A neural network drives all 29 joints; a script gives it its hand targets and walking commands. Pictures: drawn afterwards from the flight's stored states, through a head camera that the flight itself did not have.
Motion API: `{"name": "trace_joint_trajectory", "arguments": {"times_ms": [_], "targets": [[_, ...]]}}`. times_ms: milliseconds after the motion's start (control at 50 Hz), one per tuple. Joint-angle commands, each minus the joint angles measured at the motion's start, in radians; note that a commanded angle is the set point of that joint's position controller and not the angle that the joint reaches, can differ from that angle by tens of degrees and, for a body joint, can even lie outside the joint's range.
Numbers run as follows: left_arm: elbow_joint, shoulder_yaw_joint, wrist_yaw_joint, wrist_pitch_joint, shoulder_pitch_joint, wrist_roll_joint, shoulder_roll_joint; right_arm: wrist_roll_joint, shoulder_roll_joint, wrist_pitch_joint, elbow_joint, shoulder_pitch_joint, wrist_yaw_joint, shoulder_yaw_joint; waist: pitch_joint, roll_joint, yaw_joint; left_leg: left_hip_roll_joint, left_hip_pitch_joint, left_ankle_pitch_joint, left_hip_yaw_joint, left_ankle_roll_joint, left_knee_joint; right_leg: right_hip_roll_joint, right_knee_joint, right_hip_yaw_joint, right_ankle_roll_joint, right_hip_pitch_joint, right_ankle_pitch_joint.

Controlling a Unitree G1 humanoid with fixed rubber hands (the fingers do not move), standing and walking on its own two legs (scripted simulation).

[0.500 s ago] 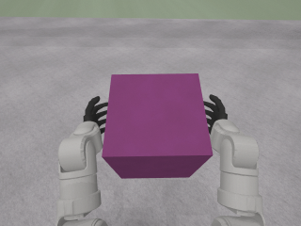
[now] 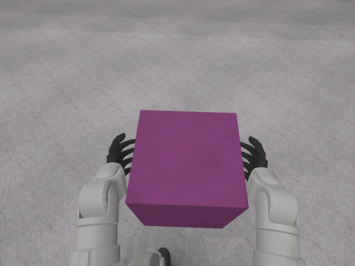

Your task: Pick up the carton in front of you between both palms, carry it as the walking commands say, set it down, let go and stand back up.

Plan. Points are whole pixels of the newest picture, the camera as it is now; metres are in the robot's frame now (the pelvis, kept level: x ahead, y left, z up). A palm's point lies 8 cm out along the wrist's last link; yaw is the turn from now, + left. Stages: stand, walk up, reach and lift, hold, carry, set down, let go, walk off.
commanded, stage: carry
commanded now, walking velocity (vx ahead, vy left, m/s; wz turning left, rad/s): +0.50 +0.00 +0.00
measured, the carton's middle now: (185, 175) +0.33 +0.01 -0.01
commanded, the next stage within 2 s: none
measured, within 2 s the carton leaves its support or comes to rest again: neither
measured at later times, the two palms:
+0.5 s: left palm (150, 72) +0.57 +0.11 +0.10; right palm (262, 74) +0.58 -0.19 +0.11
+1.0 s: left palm (154, 20) +0.87 +0.14 +0.10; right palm (240, 23) +0.85 -0.16 +0.11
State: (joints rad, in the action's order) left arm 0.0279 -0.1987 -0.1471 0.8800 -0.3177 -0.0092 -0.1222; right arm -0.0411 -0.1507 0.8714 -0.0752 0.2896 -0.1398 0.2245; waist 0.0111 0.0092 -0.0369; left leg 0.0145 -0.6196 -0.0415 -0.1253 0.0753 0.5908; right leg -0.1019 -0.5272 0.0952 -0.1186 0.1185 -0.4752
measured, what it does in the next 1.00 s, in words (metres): walks ahead: left foot, then right foot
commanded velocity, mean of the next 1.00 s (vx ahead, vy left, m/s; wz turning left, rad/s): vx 0.50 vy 0.00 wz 0.00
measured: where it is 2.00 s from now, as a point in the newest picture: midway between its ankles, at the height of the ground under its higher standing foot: (186, 109)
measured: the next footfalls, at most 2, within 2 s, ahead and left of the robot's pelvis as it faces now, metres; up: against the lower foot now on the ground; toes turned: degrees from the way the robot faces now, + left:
left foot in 0.02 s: +0.18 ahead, +0.07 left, +0.00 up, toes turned +5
right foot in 0.46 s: +0.44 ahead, -0.15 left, +0.00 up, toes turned -10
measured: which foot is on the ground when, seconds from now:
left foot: up 0.00-0.00, down 0.02-0.50, up 0.52-0.84, down 0.86-1.00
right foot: down 0.00-0.02, up 0.04-0.44, down 0.46-0.86, up 0.88-1.00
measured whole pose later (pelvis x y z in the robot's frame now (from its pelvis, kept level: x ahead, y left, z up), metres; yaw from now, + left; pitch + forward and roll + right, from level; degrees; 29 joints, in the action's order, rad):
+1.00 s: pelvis +0.63 +0.00 +0.02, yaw -2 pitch +4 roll +0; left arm 0.48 -0.06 -0.14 1.22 -0.01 0.03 -0.13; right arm -0.05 -0.13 1.18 -0.48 -0.01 -0.13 0.05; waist -0.13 0.02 0.02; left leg -0.04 -0.35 -0.20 -0.22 0.07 0.47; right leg 0.07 -1.12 0.07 0.00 0.40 -0.39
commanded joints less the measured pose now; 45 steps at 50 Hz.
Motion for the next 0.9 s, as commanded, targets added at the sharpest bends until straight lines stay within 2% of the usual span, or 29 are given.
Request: {"name": "trace_joint_trajectory", "arguments": {"times_ms": [0, 20, 40, 60, 80, 100, 140, 180, 220, 260, 280, 300, 320, 380, 440, 460, 480, 500, 540, 580, 600, 640, 660, 700, 720, 780, 840, 860, 880], "targets": [[0.129, 0.656, 0.035, -0.025, -0.541, -0.159, -0.722, 0.148, -0.711, -0.011, -0.098, 0.548, -0.004, -0.668, -0.494, 0.117, 0.102, 0.055, 0.485, 0.092, -0.070, 0.032, -0.166, 0.228, -0.308, 0.001, 0.095, -0.127, 1.297], [0.184, 0.653, 0.026, -0.022, -0.581, -0.173, -0.699, 0.141, -0.683, -0.008, -0.088, 0.490, -0.008, -0.629, -0.569, -0.024, 0.112, -0.152, 0.809, 0.341, 0.177, 0.097, -0.083, 0.194, -0.534, -0.014, 0.154, 0.170, 0.825], [0.190, 0.664, 0.017, -0.003, -0.540, -0.173, -0.712, 0.136, -0.634, 0.000, -0.062, 0.448, -0.021, -0.610, -0.650, -0.334, 0.114, -0.400, 1.070, 0.407, 0.654, 0.306, -0.141, 0.003, -0.825, -0.040, 0.193, 0.536, -0.008], [0.133, 0.632, 0.006, 0.011, -0.471, -0.154, -0.701, 0.173, -0.643, 0.005, -0.123, 0.472, -0.023, -0.645, -0.697, -0.293, 0.108, -0.381, 1.079, 0.180, 0.636, 0.300, -0.182, 0.084, -0.904, -0.147, 0.136, 0.615, -0.051], [0.162, 0.604, -0.003, 0.016, -0.481, -0.127, -0.652, 0.204, -0.672, 0.014, -0.135, 0.509, -0.013, -0.686, -0.609, -0.123, 0.116, -0.345, 1.031, 0.249, 0.591, 0.264, -0.197, 0.081, -0.850, -0.138, 0.120, 0.659, -0.025], [0.215, 0.592, -0.008, 0.022, -0.527, -0.139, -0.653, 0.213, -0.661, 0.027, -0.148, 0.459, -0.005, -0.675, -0.519, -0.036, 0.111, -0.350, 0.899, 0.272, 0.508, 0.227, -0.221, 0.119, -0.779, -0.113, 0.120, 0.667, 0.039], [0.192, 0.539, -0.010, 0.046, -0.475, -0.083, -0.644, 0.237, -0.688, 0.059, -0.173, 0.506, 0.009, -0.719, -0.390, 0.021, 0.067, -0.296, 0.688, 0.145, 0.410, 0.143, -0.301, 0.167, -0.593, -0.108, 0.124, 0.560, 0.094], [0.122, 0.540, -0.004, 0.095, -0.261, -0.047, -0.661, 0.266, -0.688, 0.095, -0.216, 0.463, 0.019, -0.732, -0.397, -0.091, 0.056, -0.289, 0.674, 0.195, 0.320, 0.117, -0.344, 0.150, -0.437, -0.065, 0.140, 0.522, 0.136], [0.214, 0.579, 0.009, 0.125, -0.277, -0.075, -0.687, 0.265, -0.707, 0.135, -0.227, 0.383, 0.038, -0.726, -0.367, -0.074, 0.047, -0.273, 0.632, 0.216, 0.249, 0.099, -0.384, 0.146, -0.281, -0.018, 0.161, 0.467, 0.187], [0.295, 0.647, 0.018, 0.152, -0.218, -0.103, -0.722, 0.254, -0.680, 0.167, -0.276, 0.276, 0.053, -0.717, -0.344, -0.179, 0.046, -0.231, 0.654, 0.237, 0.148, 0.065, -0.366, 0.152, -0.109, 0.012, 0.166, 0.432, 0.320], [0.289, 0.655, 0.024, 0.166, -0.193, -0.094, -0.715, 0.264, -0.680, 0.178, -0.312, 0.295, 0.063, -0.720, -0.338, -0.171, 0.052, -0.187, 0.654, 0.196, 0.107, 0.050, -0.377, 0.139, -0.078, 0.045, 0.169, 0.404, 0.350], [0.374, 0.685, 0.034, 0.177, -0.214, -0.139, -0.740, 0.246, -0.684, 0.198, -0.304, 0.233, 0.060, -0.719, -0.316, -0.193, 0.053, -0.232, 0.605, 0.133, 0.120, 0.057, -0.388, 0.141, -0.026, 0.046, 0.162, 0.373, 0.386], [0.380, 0.691, 0.041, 0.195, -0.224, -0.141, -0.723, 0.232, -0.670, 0.212, -0.335, 0.215, 0.065, -0.729, -0.272, -0.126, 0.065, -0.211, 0.627, 0.175, 0.113, 0.050, -0.388, 0.137, -0.012, 0.068, 0.159, 0.389, 0.419], [0.443, 0.745, 0.060, 0.235, -0.177, -0.206, -0.735, 0.219, -0.633, 0.243, -0.408, 0.150, 0.061, -0.701, -0.277, -0.202, 0.067, -0.200, 0.717, 0.261, 0.070, 0.042, -0.322, 0.118, 0.080, 0.121, 0.142, 0.349, 0.344], [0.474, 0.730, 0.072, 0.265, -0.119, -0.200, -0.716, 0.204, -0.627, 0.273, -0.424, 0.110, 0.062, -0.727, -0.336, -0.098, 0.036, -0.170, 0.481, 0.337, -0.016, -0.019, -0.020, 0.105, 0.102, 0.151, 0.110, -0.046, 0.326], [0.486, 0.719, 0.073, 0.276, -0.073, -0.188, -0.682, 0.215, -0.633, 0.284, -0.433, 0.100, 0.069, -0.714, -0.389, -0.015, 0.012, -0.127, 0.338, 0.142, -0.032, -0.046, 0.229, 0.267, 0.166, -0.060, 0.079, -0.205, 0.255], [0.430, 0.698, 0.077, 0.281, -0.027, -0.194, -0.708, 0.219, -0.621, 0.302, -0.492, 0.131, 0.072, -0.745, -0.388, 0.266, 0.001, -0.006, 0.048, -0.158, -0.034, -0.091, 0.466, 0.462, 0.254, -0.506, -0.060, -0.352, 0.245], [0.488, 0.721, 0.092, 0.284, -0.020, -0.211, -0.741, 0.226, -0.667, 0.301, -0.519, 0.102, 0.081, -0.790, -0.374, 0.250, 0.014, -0.035, -0.037, -0.426, 0.096, -0.072, 0.593, 0.528, 0.271, -0.557, -0.085, -0.335, 0.347], [0.559, 0.761, 0.114, 0.281, -0.052, -0.234, -0.811, 0.250, -0.766, 0.299, -0.514, 0.075, 0.107, -0.798, -0.345, 0.104, 0.012, -0.105, -0.083, -0.396, 0.129, -0.047, 0.658, 0.482, 0.257, -0.418, -0.072, -0.247, 0.501], [0.592, 0.793, 0.137, 0.269, -0.080, -0.243, -0.866, 0.263, -0.811, 0.287, -0.530, 0.096, 0.126, -0.824, -0.336, 0.023, 0.027, -0.144, 0.013, -0.294, 0.129, -0.057, 0.485, 0.443, 0.313, -0.255, -0.025, -0.138, 0.394], [0.585, 0.805, 0.143, 0.270, -0.098, -0.251, -0.849, 0.243, -0.796, 0.283, -0.509, 0.062, 0.129, -0.793, -0.351, 0.024, 0.025, -0.112, 0.062, -0.309, 0.090, -0.069, 0.350, 0.419, 0.333, -0.222, -0.012, -0.102, 0.299], [0.616, 0.820, 0.155, 0.268, -0.074, -0.258, -0.832, 0.225, -0.803, 0.276, -0.514, 0.039, 0.121, -0.819, -0.250, 0.147, 0.021, -0.118, 0.100, -0.267, 0.037, -0.091, 0.201, 0.398, 0.405, -0.127, -0.022, 0.015, 0.225], [0.589, 0.805, 0.152, 0.271, -0.044, -0.250, -0.805, 0.222, -0.806, 0.271, -0.490, 0.039, 0.106, -0.809, -0.220, 0.111, 0.024, -0.109, 0.085, -0.240, 0.011, -0.101, 0.118, 0.373, 0.412, -0.088, -0.001, -0.002, 0.220], [0.580, 0.789, 0.141, 0.272, 0.009, -0.243, -0.765, 0.213, -0.766, 0.275, -0.491, -0.022, 0.095, -0.806, -0.202, 0.143, 0.022, -0.091, 0.065, -0.148, -0.014, -0.095, 0.023, 0.354, 0.370, -0.058, 0.015, -0.079, 0.414], [0.574, 0.787, 0.138, 0.275, 0.030, -0.214, -0.738, 0.198, -0.716, 0.280, -0.496, -0.043, 0.097, -0.801, -0.223, 0.103, 0.018, -0.059, 0.089, -0.140, -0.055, -0.083, -0.021, 0.373, 0.352, -0.062, 0.006, -0.115, 0.460], [0.576, 0.785, 0.127, 0.288, 0.024, -0.213, -0.715, 0.196, -0.678, 0.289, -0.534, -0.010, 0.095, -0.794, -0.169, 0.161, 0.011, -0.072, 0.121, -0.069, -0.074, -0.055, -0.079, 0.350, 0.291, -0.007, 0.017, -0.105, 0.474], [0.607, 0.786, 0.112, 0.297, -0.032, -0.218, -0.679, 0.200, -0.650, 0.299, -0.525, -0.013, 0.091, -0.755, -0.309, 0.112, 0.043, -0.016, 0.553, -0.085, -0.142, -0.035, -0.134, 0.259, -0.042, 0.143, 0.096, 0.050, 0.593], [0.630, 0.760, 0.105, 0.305, -0.045, -0.196, -0.646, 0.210, -0.616, 0.307, -0.535, 0.010, 0.090, -0.741, -0.335, -0.093, 0.075, -0.179, 0.723, -0.231, 0.138, 0.004, -0.243, 0.181, -0.284, 0.162, 0.142, 0.256, 0.439], [0.633, 0.788, 0.100, 0.314, -0.095, -0.211, -0.638, 0.198, -0.601, 0.306, -0.511, 0.022, 0.085, -0.734, -0.364, -0.370, 0.073, -0.385, 0.871, -0.222, 0.550, 0.142, -0.343, 0.084, -0.567, 0.099, 0.169, 0.498, 0.094]]}}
